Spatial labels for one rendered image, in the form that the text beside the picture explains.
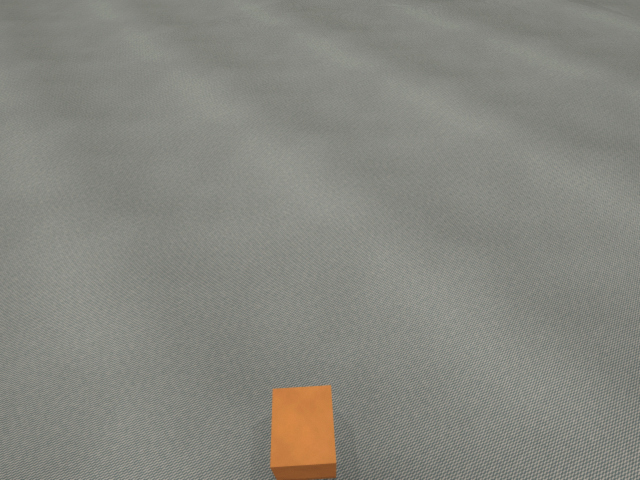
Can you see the carton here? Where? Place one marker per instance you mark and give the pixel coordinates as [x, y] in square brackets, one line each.
[302, 433]

